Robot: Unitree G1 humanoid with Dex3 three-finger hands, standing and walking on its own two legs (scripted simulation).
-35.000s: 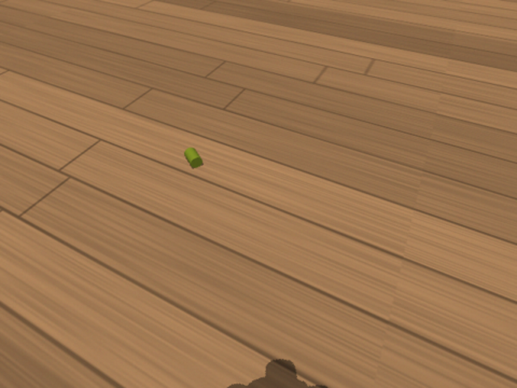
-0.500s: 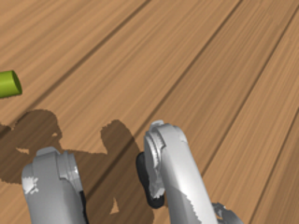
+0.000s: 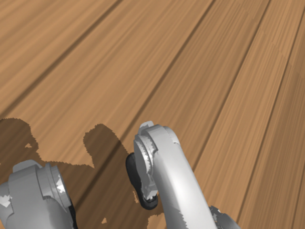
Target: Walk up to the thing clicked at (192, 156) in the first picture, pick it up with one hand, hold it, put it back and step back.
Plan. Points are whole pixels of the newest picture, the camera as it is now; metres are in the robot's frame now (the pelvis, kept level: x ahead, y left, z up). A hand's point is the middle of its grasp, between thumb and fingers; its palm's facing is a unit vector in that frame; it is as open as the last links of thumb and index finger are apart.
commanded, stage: rest palm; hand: left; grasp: from above
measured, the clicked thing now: out of the picture +0.50 +0.33 -0.28
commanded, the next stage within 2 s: close in 1.20 s
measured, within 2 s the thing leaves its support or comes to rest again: neither
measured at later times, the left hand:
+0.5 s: hand out of the picture +0.49 +0.33 -0.24, palm faces -0.45 -0.13 -0.88, open 14.5 cm
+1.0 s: hand out of the picture +0.49 +0.32 -0.25, palm faces -0.43 -0.11 -0.89, open 14.3 cm
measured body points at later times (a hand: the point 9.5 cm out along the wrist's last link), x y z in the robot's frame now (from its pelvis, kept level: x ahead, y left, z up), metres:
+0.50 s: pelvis +0.01 +0.00 -0.01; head +0.29 +0.11 +0.32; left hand +0.51 +0.34 -0.19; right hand +0.04 -0.26 -0.06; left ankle +0.07 +0.13 -0.28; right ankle +0.12 -0.13 -0.28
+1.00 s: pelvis +0.00 +0.00 -0.01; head +0.29 +0.12 +0.32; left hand +0.51 +0.32 -0.20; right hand +0.03 -0.25 -0.06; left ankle +0.07 +0.13 -0.28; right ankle +0.12 -0.13 -0.28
